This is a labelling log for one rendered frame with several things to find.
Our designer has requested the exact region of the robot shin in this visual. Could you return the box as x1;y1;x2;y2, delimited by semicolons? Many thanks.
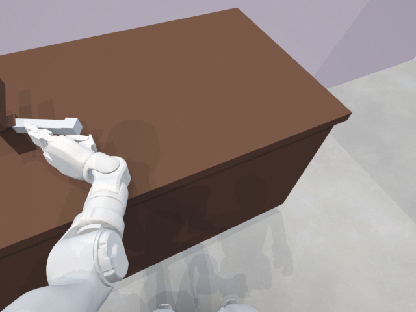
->
158;304;172;310
223;300;238;308

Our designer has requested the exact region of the robot left shin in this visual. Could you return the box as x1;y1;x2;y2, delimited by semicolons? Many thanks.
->
158;304;172;310

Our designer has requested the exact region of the tap lever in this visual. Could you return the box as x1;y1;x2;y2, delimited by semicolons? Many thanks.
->
12;118;83;135

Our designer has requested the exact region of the counter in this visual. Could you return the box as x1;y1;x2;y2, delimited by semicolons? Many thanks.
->
0;8;352;312

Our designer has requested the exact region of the left robot hand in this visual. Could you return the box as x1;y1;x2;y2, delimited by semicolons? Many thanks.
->
23;123;98;181

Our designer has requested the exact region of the left robot forearm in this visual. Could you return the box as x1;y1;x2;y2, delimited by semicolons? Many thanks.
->
46;152;131;286

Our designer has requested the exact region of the robot right shin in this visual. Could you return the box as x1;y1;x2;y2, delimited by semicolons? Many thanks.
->
223;300;238;308

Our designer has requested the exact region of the robot left upper arm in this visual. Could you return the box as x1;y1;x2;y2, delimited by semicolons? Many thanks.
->
1;229;129;312

